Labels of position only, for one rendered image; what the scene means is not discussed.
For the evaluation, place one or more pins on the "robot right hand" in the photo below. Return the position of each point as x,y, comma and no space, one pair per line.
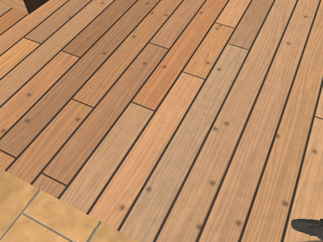
309,226

